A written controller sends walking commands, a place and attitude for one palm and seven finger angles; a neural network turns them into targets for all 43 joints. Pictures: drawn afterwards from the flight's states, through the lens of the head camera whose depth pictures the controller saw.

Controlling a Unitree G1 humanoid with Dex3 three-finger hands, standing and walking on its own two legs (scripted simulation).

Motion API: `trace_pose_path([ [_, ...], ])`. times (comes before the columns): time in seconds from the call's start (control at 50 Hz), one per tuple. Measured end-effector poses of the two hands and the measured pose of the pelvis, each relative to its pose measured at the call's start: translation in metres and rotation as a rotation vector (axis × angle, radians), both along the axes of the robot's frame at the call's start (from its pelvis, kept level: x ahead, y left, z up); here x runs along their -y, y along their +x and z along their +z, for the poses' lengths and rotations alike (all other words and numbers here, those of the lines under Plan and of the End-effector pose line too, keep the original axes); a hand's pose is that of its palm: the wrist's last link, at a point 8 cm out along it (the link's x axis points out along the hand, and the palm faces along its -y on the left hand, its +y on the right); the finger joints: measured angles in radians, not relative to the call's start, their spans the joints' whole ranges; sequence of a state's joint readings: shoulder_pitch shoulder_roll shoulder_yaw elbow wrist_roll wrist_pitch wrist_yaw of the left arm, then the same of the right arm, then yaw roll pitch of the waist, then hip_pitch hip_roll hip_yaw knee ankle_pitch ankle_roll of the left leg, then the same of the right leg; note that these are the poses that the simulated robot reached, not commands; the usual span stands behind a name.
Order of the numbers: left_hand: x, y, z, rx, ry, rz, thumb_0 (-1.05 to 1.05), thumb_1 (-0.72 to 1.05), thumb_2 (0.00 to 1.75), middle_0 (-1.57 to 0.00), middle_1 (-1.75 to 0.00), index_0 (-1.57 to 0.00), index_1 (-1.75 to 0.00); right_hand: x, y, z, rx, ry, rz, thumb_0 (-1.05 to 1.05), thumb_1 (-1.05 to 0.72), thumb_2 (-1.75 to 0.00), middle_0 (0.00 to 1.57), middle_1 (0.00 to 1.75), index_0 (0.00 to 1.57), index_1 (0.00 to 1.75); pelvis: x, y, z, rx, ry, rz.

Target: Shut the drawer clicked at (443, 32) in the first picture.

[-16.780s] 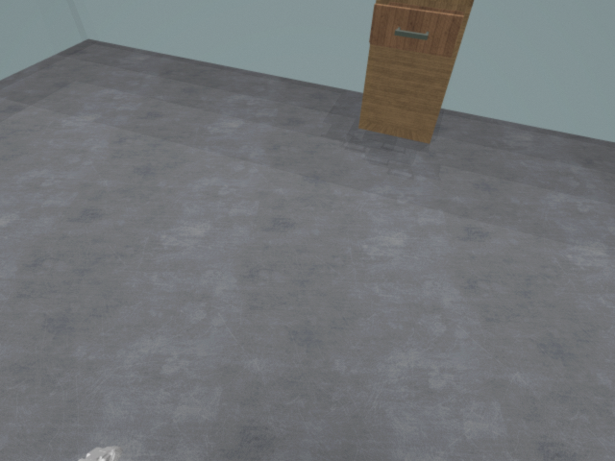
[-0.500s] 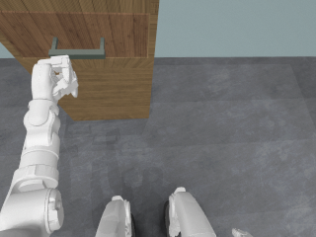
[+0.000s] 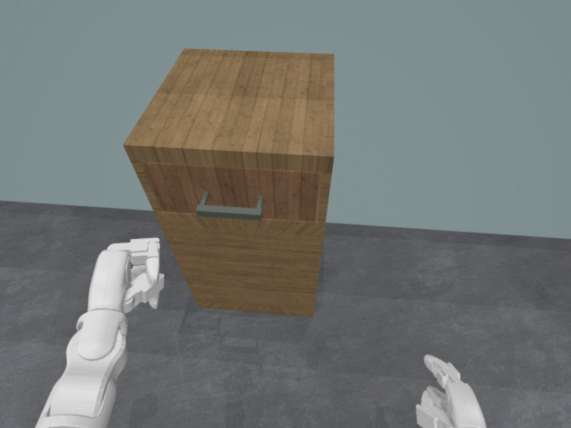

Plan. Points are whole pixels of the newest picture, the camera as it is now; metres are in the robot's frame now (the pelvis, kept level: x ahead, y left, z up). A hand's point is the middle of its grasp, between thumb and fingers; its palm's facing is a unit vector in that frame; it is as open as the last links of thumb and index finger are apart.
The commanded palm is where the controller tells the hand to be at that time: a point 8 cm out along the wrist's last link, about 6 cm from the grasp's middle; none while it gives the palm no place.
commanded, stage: draw the hand back to the body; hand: left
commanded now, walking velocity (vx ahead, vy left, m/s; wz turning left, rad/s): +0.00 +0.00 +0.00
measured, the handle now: (231, 205) +0.58 +0.16 -0.11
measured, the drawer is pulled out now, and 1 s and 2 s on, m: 0.00 0.00 0.00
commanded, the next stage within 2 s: step back with the hand held close in 0.64 s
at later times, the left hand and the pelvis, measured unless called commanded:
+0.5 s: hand (35, 321) +0.18 +0.24 +0.18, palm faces +0.40 -0.82 -0.41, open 3.2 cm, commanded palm +0.14 +0.27 +0.19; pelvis +0.01 -0.01 +0.02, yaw +0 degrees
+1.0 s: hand (33, 335) +0.17 +0.23 +0.18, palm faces +0.34 -0.82 -0.46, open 3.2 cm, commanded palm +0.11 +0.28 +0.19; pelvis -0.02 +0.00 +0.02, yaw -1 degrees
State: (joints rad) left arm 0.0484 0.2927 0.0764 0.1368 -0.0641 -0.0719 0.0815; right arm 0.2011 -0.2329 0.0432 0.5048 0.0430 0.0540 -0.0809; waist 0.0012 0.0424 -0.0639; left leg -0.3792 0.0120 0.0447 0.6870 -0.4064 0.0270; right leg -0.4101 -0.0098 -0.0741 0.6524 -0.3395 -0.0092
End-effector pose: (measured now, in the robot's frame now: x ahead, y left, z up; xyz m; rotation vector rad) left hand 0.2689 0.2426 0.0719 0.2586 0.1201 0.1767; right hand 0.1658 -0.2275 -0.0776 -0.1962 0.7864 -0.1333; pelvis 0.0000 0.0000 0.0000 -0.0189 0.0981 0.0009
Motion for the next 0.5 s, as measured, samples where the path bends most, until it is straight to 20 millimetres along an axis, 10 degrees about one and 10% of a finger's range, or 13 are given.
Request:
trace_pose_path([
  [0.5, -0.03, -0.127, 0.129, 0.273, 0.245, 0.17, 0.01, 0.9, 0.9, -1.4, -1.6, -1.4, -1.6, -0.006, 0.019, 0.025, 0.151, 0.022, 0.102, 0.01, -0.9, -0.9, 0.2, 0.3, 0.2, 0.3, 0.006, 0.008, 0.02, 0.16, 0.001, 0.004],
])
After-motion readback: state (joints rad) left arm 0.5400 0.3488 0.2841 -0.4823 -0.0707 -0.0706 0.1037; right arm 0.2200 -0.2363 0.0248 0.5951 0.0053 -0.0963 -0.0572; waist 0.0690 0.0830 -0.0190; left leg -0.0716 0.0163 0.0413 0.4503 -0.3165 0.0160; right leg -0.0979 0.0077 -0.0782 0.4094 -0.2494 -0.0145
